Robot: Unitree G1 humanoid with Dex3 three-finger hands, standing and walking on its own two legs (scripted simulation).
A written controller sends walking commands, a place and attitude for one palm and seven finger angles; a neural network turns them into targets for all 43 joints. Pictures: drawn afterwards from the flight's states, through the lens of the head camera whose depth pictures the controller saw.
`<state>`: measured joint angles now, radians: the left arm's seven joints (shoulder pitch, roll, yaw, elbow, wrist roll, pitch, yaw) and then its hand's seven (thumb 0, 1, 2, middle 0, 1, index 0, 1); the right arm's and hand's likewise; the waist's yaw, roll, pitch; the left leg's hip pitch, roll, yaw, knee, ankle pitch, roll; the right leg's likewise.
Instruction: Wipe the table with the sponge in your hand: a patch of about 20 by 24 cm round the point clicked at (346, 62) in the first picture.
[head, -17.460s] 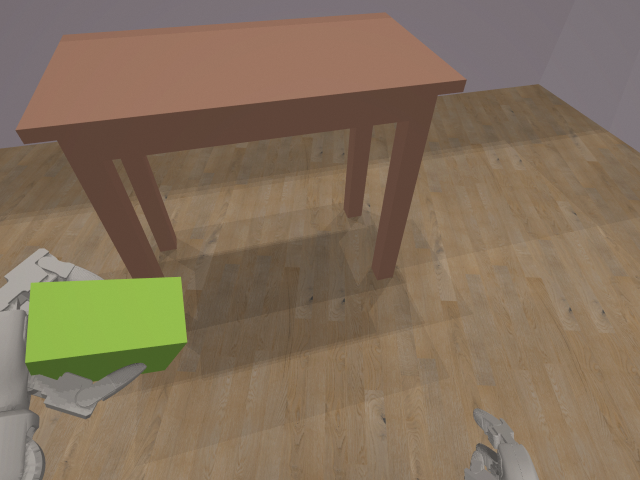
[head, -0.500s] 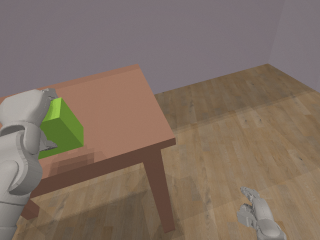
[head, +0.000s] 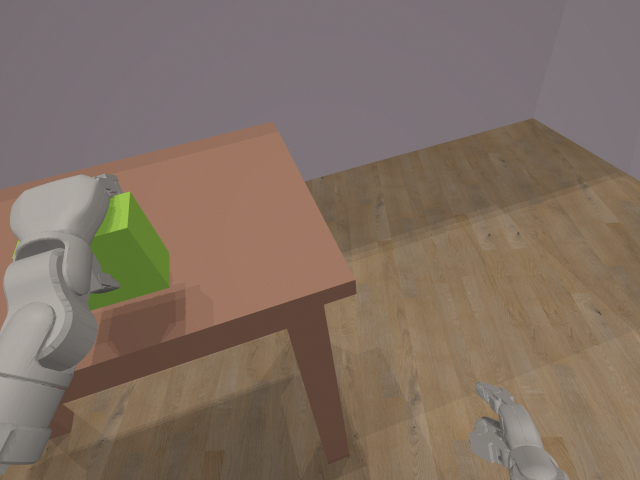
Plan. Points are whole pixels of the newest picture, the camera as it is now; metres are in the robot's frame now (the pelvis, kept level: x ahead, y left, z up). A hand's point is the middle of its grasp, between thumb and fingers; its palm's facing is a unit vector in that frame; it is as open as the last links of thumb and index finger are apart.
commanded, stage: move the sponge above the wiping area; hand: left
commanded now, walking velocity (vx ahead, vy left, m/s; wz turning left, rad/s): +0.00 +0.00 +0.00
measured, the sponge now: (109, 264) +0.29 +0.31 +0.15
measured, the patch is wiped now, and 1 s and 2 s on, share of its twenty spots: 0.00 0.00 0.00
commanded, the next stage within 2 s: none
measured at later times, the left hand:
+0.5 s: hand (95, 243) +0.30 +0.32 +0.18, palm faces +0.08 +0.00 -1.00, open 10.3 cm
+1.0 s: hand (91, 241) +0.31 +0.33 +0.18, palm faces +0.05 +0.02 -1.00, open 10.3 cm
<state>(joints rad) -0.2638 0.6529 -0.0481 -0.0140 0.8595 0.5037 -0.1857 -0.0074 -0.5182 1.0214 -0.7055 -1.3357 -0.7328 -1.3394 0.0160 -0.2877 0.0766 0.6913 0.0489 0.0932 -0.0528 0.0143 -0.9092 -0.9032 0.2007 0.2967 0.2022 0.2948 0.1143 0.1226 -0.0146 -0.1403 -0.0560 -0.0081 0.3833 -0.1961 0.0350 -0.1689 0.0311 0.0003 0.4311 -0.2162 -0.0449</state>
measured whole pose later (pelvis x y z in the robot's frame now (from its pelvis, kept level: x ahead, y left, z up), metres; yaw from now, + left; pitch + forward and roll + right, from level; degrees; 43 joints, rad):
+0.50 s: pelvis +0.01 +0.01 +0.00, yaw +1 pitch -2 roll +0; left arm -0.27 0.63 -0.09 -0.01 0.89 0.54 -0.20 -0.01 -0.52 1.02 -0.71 -1.34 -0.73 -1.34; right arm -0.01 -0.28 0.08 0.68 0.05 0.12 -0.04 0.01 -0.91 -0.90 0.20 0.30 0.20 0.29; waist 0.13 0.12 -0.03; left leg -0.13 -0.06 -0.02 0.37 -0.20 0.04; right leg -0.15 0.02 -0.01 0.40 -0.22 -0.04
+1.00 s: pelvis +0.01 +0.00 +0.00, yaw +1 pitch -2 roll +0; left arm -0.27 0.67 -0.03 0.07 0.87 0.44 -0.19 -0.01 -0.52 1.02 -0.70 -1.34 -0.73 -1.34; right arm 0.05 -0.31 0.06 0.69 0.05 0.10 -0.06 0.01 -0.91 -0.90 0.20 0.30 0.20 0.29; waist 0.11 0.12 -0.01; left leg -0.13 -0.06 -0.03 0.37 -0.20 0.04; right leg -0.15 0.03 -0.02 0.40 -0.22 -0.04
